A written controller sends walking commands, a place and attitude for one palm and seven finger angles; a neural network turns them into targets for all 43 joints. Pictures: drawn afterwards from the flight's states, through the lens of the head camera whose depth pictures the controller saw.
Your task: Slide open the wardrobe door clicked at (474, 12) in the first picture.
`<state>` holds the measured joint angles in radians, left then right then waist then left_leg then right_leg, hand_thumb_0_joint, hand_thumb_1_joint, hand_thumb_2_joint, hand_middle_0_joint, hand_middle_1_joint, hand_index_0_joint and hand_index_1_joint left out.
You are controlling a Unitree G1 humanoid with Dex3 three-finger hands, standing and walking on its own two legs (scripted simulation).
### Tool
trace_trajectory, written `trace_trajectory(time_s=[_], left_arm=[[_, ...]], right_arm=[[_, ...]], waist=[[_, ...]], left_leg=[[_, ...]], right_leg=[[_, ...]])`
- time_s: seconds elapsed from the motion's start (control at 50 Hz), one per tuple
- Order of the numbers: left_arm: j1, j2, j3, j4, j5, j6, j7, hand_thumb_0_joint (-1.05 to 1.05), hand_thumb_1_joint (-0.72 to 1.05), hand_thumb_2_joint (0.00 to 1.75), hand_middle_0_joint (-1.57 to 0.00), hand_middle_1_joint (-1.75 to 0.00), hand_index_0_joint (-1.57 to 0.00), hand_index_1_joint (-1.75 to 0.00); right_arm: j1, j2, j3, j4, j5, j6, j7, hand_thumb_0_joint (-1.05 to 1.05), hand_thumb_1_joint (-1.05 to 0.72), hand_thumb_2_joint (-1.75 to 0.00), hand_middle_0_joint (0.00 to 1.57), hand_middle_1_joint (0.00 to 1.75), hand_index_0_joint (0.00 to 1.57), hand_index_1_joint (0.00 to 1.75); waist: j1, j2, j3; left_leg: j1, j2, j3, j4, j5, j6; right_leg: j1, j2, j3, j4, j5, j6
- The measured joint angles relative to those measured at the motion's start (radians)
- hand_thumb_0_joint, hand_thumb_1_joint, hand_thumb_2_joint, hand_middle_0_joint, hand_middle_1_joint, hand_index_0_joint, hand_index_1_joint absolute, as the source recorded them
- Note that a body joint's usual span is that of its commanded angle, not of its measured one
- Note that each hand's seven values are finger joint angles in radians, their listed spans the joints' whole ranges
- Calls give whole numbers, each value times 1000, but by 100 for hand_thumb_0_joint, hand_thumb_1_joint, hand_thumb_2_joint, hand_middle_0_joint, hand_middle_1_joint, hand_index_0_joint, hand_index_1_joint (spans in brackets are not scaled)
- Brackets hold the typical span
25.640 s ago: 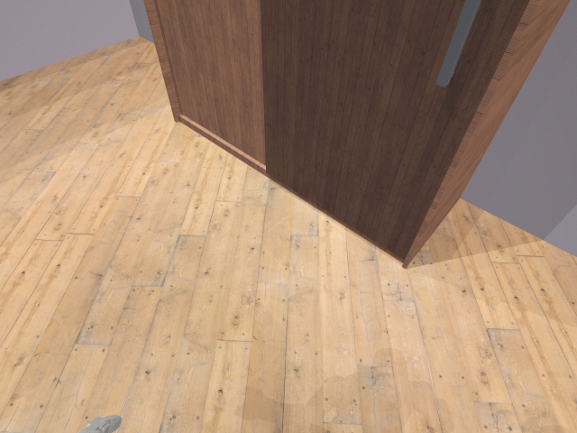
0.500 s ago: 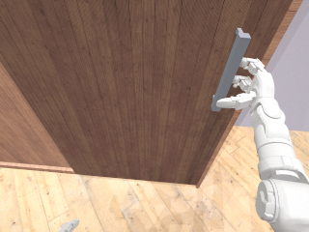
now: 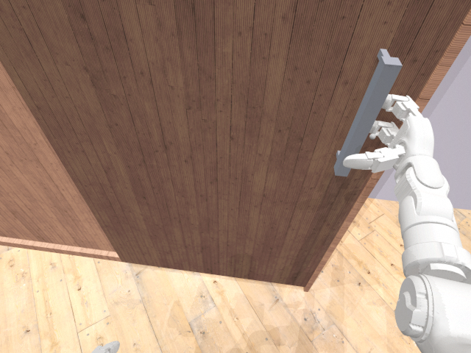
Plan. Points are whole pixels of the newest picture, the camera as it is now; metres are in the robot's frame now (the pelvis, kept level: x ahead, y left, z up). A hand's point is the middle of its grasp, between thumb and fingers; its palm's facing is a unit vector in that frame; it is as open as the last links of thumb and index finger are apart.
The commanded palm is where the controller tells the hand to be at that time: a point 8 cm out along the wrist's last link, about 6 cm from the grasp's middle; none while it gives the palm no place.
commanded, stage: move the hooked fingers beside the handle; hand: right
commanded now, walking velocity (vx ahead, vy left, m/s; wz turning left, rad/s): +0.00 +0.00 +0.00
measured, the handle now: (359, 119) +0.51 -0.16 +0.16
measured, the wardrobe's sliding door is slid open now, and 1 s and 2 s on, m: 0.00 0.00 0.00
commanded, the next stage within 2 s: none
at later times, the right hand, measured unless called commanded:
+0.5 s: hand (397, 145) +0.44 -0.21 +0.17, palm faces +0.06 +1.00 +0.02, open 14.0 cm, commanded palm +0.41 -0.25 +0.17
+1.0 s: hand (404, 144) +0.44 -0.22 +0.17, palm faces +0.03 +1.00 +0.03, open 14.0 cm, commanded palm +0.41 -0.27 +0.17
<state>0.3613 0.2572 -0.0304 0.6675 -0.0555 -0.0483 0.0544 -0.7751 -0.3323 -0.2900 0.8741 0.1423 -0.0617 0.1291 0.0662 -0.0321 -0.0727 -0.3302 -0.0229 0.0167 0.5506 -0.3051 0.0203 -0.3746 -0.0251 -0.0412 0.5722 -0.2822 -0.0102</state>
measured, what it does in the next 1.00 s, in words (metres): stands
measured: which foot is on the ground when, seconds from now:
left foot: down 0.00-1.00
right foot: down 0.00-1.00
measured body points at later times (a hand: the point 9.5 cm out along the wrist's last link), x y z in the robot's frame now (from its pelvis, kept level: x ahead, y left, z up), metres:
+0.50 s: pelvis +0.00 -0.01 +0.00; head +0.01 -0.01 +0.45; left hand +0.11 +0.25 -0.10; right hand +0.43 -0.26 +0.17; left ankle -0.02 +0.11 -0.73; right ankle +0.00 -0.11 -0.73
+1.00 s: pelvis +0.00 -0.01 +0.00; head +0.01 -0.01 +0.45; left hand +0.09 +0.25 -0.11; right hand +0.43 -0.27 +0.17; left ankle -0.02 +0.11 -0.73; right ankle +0.00 -0.11 -0.73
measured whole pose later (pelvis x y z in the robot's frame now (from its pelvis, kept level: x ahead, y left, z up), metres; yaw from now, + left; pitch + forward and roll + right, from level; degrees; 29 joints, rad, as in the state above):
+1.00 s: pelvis +0.00 -0.01 +0.00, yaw -1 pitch +5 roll +1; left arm 0.34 0.27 -0.04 0.66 -0.07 -0.04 0.08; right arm -0.74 -0.41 -0.30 0.83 0.18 -0.01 0.23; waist 0.06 -0.02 -0.08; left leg -0.32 -0.01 0.02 0.53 -0.30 0.00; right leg -0.38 -0.01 -0.03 0.58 -0.29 -0.03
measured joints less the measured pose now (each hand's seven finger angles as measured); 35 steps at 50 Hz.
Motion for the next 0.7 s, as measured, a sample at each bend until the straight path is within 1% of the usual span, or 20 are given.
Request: trace_trajectory(time_s=[0.14, 0.24, 0.34, 0.4, 0.5, 0.58, 0.64, 0.7], left_arm=[[-6, 7, 6, -1, -9, 8, 12, 1, 91, 90, -20, -30, -20, -30], [-29, 15, 8, 0, -12, 4, 18, 1, 91, 90, -20, -30, -20, -30], [-52, 13, 2, -12, -12, 4, 20, 1, 91, 90, -20, -30, -20, -30], [-63, 8, -7, -18, -10, 4, 21, 1, 91, 90, -20, -30, -20, -30], [-60, 0, -14, -24, -8, 1, 22, 1, 91, 90, -20, -30, -20, -30], [-40, 2, -10, -16, -11, -2, 21, 1, 91, 90, -21, -30, -20, -30], [-26, 6, -9, -5, -13, 1, 21, 1, 91, 90, -21, -30, -20, -30], [-21, 8, -12, -2, -14, 8, 22, 1, 91, 90, -21, -30, -20, -30]], right_arm=[[42, -22, 11, -60, 23, 22, 38, -1, 50, -30, 29, 120, 30, 119], [40, -17, 31, -78, 35, 37, 54, -1, 50, -30, 29, 120, 30, 120], [33, -18, 32, -64, 39, 54, 57, -1, 50, -30, 30, 120, 30, 120], [20, -25, 21, -38, 35, 55, 56, -1, 50, -30, 30, 120, 30, 120], [11, -52, 4, -22, 26, 31, 59, -1, 50, -30, 30, 120, 30, 120], [24, -58, 15, -47, 36, 13, 77, -1, 50, -30, 29, 120, 30, 119], [28, -51, 22, -51, 49, 24, 94, -1, 50, -30, 29, 120, 30, 120], [29, -51, 11, -37, 53, 48, 100, -1, 50, -30, 29, 120, 30, 120]], waist=[[-15, 6, 6], [-22, 5, 5], [-21, 6, 3], [-17, 10, 6], [-12, 16, 11], [-17, 10, 7], [-21, 5, 1], [-17, 4, -3]], left_leg=[[22, -1, 11, -16, 4, 1], [26, 3, 20, -19, 5, -2], [24, 8, 21, -16, 5, -6], [17, 10, 21, -13, 5, -8], [6, 10, 18, -10, 8, -9], [7, 11, 16, -12, 7, -12], [12, 14, 16, -13, 5, -16], [14, 16, 13, -14, 4, -18]], right_leg=[[11, 0, 11, -1, 0, 1], [8, 5, 21, 3, 1, -2], [5, 10, 21, 4, 3, -6], [-1, 11, 21, 7, 4, -8], [-12, 11, 18, 12, 4, -9], [-13, 12, 16, 16, -1, -12], [-10, 15, 16, 16, -4, -15], [-7, 17, 13, 15, -5, -17]])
